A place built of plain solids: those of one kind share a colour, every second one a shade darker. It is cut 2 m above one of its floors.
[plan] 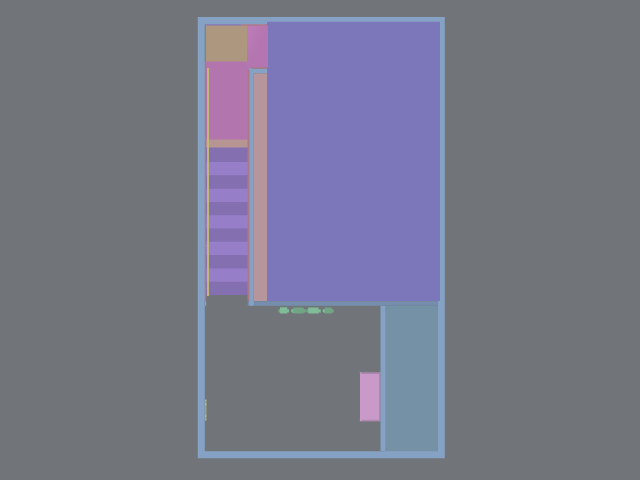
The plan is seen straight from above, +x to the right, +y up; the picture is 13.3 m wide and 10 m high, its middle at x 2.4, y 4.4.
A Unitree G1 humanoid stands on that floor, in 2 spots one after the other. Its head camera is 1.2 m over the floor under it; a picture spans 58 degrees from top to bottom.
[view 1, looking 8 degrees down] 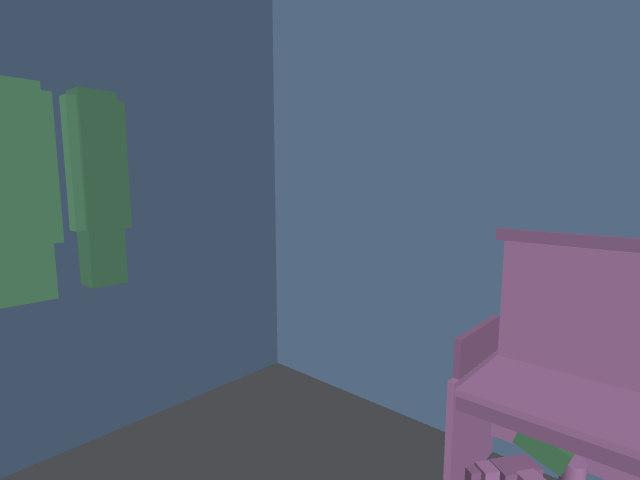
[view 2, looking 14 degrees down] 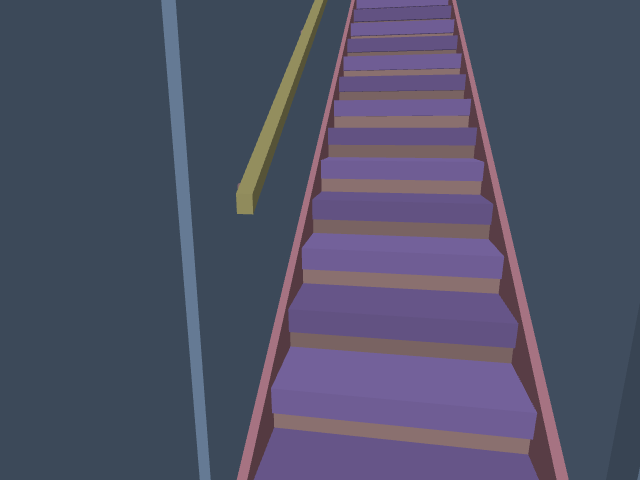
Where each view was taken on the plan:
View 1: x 1.83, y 1.00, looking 42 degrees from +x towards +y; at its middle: wall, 2.49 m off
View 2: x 0.40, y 2.25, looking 99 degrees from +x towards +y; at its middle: tread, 2.08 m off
